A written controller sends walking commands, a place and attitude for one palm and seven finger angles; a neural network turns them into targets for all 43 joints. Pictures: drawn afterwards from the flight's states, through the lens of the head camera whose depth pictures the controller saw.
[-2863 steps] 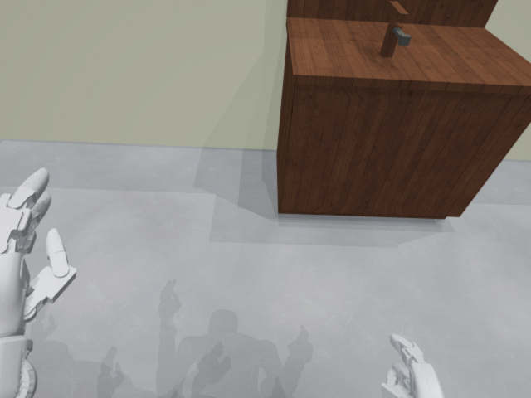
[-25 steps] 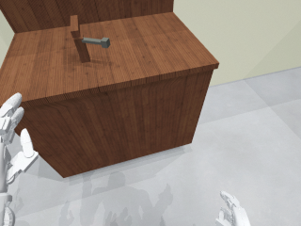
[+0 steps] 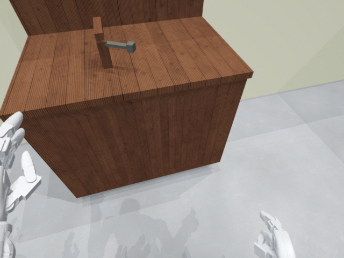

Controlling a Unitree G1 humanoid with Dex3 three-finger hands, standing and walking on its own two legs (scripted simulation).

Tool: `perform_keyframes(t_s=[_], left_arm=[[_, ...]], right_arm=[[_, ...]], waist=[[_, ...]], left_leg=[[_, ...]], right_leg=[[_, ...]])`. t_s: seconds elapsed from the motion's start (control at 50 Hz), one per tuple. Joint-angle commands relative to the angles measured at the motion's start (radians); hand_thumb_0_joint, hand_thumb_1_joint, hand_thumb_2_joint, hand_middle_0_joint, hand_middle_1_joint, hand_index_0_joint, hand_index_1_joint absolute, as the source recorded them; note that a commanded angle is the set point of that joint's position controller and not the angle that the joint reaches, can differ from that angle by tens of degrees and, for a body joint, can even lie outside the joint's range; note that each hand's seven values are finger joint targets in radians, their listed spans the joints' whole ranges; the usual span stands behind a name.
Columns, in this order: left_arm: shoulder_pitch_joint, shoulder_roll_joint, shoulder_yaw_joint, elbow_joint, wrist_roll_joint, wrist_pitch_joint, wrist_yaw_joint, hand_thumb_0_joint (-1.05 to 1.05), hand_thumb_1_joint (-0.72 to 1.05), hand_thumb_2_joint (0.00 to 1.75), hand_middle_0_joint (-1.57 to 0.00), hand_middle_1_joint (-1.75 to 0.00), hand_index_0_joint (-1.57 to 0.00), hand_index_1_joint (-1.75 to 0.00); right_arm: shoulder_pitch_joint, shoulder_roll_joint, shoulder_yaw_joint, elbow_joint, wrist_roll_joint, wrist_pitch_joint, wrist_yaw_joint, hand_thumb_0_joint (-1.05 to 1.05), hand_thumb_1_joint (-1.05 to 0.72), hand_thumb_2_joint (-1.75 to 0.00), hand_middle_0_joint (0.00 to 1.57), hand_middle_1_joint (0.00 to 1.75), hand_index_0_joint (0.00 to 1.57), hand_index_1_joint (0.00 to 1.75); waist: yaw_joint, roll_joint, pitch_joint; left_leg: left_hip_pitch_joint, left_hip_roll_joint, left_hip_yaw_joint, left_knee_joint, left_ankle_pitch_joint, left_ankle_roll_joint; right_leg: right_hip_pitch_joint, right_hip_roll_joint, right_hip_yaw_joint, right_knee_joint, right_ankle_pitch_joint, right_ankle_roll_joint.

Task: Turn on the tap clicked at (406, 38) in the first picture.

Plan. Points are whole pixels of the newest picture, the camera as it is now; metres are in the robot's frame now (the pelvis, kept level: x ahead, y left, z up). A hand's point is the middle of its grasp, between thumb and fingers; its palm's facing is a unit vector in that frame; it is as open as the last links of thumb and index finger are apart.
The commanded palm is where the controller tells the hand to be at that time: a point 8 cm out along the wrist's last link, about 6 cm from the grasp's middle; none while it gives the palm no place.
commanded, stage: stop stepping back and stand still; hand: left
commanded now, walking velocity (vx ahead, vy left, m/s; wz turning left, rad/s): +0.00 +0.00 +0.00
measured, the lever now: (131, 47) +0.76 +0.20 +0.10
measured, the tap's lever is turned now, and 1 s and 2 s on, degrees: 59 59 59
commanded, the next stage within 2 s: stand and check the lever's angle in 0.46 s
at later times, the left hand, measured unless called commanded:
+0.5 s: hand (18, 195) +0.18 +0.26 +0.15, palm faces +0.40 -0.83 -0.38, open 7.4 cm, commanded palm +0.13 +0.30 +0.18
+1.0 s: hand (19, 190) +0.19 +0.26 +0.16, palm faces +0.41 -0.84 -0.37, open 7.4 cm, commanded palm +0.14 +0.30 +0.18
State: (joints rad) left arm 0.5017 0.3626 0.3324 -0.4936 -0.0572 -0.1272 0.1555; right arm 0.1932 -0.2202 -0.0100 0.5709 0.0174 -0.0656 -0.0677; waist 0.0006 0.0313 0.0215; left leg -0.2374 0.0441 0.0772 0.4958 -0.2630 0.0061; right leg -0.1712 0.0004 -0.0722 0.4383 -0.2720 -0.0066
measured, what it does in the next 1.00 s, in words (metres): stands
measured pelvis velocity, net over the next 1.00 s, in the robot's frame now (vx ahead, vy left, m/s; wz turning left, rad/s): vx -0.02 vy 0.02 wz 0.00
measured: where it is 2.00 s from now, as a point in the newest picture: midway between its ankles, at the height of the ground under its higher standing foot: outside the picture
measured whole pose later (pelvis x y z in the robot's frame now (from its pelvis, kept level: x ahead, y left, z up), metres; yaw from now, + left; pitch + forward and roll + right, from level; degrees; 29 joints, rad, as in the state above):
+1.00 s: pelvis -0.02 +0.02 +0.00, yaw +0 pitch +0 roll -1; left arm 0.47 0.35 0.32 -0.49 -0.05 -0.12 0.17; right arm 0.19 -0.19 0.01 0.59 0.00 -0.09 -0.07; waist 0.02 0.01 0.02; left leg -0.26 0.02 0.09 0.48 -0.23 0.04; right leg -0.19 -0.02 -0.06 0.42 -0.23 0.02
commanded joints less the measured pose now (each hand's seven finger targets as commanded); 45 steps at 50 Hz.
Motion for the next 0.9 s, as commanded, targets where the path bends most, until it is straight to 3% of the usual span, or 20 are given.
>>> perform_keyframes(t_s=[0.0, 0.16, 0.42, 0.6, 0.7, 0.82, 0.88], left_arm=[[-0.086, 0.135, 0.085, -0.173, 0.002, -0.051, 0.019, 0.0, 0.9, 0.9, -0.2, -0.3, -0.2, -0.3], [-0.121, 0.147, 0.088, -0.187, 0.013, -0.061, 0.027, 0.0, 0.9, 0.9, -0.2, -0.3, -0.2, -0.3], [-0.077, 0.136, 0.093, -0.194, 0.011, -0.063, 0.025, 0.0, 0.9, 0.9, -0.2, -0.3, -0.2, -0.3], [-0.115, 0.126, 0.078, -0.183, 0.013, -0.061, 0.024, 0.0, 0.9, 0.9, -0.2, -0.3, -0.2, -0.3], [-0.114, 0.123, 0.077, -0.187, 0.011, -0.06, 0.023, 0.0, 0.9, 0.9, -0.2, -0.3, -0.2, -0.3], [-0.109, 0.143, 0.094, -0.213, 0.012, -0.063, 0.025, 0.0, 0.9, 0.9, -0.2, -0.3, -0.2, -0.3], [-0.088, 0.133, 0.089, -0.198, 0.009, -0.062, 0.024, 0.0, 0.9, 0.9, -0.2, -0.3, -0.2, -0.3]], right_arm=[[-0.097, -0.109, -0.036, -0.143, -0.008, -0.06, -0.01, 0.0, -0.9, -0.9, 0.2, 0.3, 0.2, 0.3], [-0.104, -0.105, -0.03, -0.137, -0.017, -0.081, -0.014, 0.0, -0.9, -0.9, 0.2, 0.3, 0.2, 0.3], [-0.102, -0.105, -0.03, -0.133, -0.017, -0.094, -0.012, 0.0, -0.9, -0.9, 0.2, 0.3, 0.2, 0.3], [-0.108, -0.1, -0.027, -0.131, -0.017, -0.09, -0.012, 0.0, -0.9, -0.9, 0.2, 0.3, 0.2, 0.3], [-0.109, -0.1, -0.028, -0.134, -0.016, -0.088, -0.01, 0.0, -0.9, -0.9, 0.2, 0.3, 0.2, 0.3], [-0.111, -0.103, -0.029, -0.139, -0.018, -0.089, -0.012, 0.0, -0.9, -0.9, 0.2, 0.3, 0.2, 0.3], [-0.106, -0.097, -0.025, -0.136, -0.018, -0.086, -0.01, 0.0, -0.9, -0.9, 0.2, 0.3, 0.2, 0.3]], waist=[[-0.003, 0.012, -0.096], [0.001, 0.01, -0.077], [0.003, 0.037, -0.121], [0.004, 0.035, -0.099], [0.004, 0.021, -0.119], [0.006, 0.053, -0.137], [0.007, 0.031, -0.14]], left_leg=[[0.009, 0.054, -0.083, -0.095, 0.108, 0.012], [-0.023, 0.044, -0.106, -0.14, -0.03, 0.015], [-0.011, 0.053, -0.12, -0.148, 0.095, 0.009], [-0.009, 0.048, -0.108, -0.15, 0.044, 0.009], [0.002, 0.044, -0.107, -0.139, 0.073, 0.007], [0.005, 0.05, -0.118, -0.145, 0.12, 0.007], [0.013, 0.061, -0.111, -0.139, 0.12, 0.008]], right_leg=[[0.018, -0.062, 0.089, -0.093, 0.169, 0.007], [0.011, -0.056, 0.083, -0.123, 0.061, 0.005], [0.055, -0.042, 0.059, -0.083, 0.161, 0.011], [0.032, -0.044, 0.071, -0.102, 0.146, 0.009], [0.044, -0.047, 0.072, -0.102, 0.162, 0.009], [0.062, -0.042, 0.06, -0.085, 0.182, 0.01], [0.055, -0.041, 0.059, -0.076, 0.178, 0.01]])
